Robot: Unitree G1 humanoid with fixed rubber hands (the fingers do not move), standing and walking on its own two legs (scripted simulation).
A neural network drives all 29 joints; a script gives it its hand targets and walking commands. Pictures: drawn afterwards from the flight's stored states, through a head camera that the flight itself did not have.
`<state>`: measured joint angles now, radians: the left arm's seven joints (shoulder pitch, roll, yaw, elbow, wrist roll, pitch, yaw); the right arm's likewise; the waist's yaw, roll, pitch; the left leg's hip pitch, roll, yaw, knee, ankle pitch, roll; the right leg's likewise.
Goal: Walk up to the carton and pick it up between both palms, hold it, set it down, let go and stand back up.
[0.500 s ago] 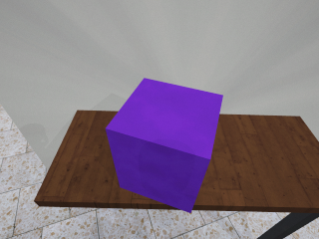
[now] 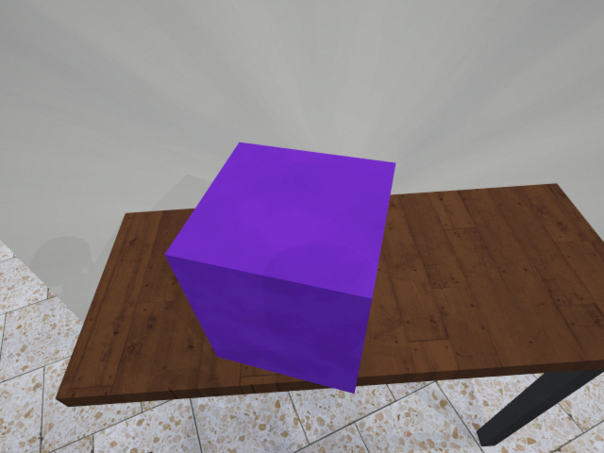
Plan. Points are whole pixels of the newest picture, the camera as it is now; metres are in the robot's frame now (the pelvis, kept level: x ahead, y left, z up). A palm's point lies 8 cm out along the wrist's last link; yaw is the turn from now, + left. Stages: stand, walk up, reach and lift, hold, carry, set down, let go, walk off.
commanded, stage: walk up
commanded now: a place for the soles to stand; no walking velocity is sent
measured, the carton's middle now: (297, 269) +0.36 +0.04 +0.06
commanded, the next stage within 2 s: reach and lift in 0.84 s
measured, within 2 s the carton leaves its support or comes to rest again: neither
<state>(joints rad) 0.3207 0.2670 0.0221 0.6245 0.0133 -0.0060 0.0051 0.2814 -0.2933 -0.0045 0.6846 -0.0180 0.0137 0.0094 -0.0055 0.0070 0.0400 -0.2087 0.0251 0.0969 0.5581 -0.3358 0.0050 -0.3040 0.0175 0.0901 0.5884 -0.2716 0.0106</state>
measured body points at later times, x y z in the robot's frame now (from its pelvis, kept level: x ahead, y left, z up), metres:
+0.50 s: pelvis -0.02 +0.01 +0.00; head +0.00 +0.00 +0.45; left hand +0.12 +0.27 -0.10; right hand +0.07 -0.27 -0.12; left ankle -0.02 +0.11 -0.73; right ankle +0.03 -0.13 -0.73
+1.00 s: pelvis -0.02 +0.01 -0.01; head +0.02 -0.01 +0.43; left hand +0.15 +0.27 -0.11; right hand +0.09 -0.28 -0.13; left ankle -0.02 +0.11 -0.73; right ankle +0.03 -0.13 -0.73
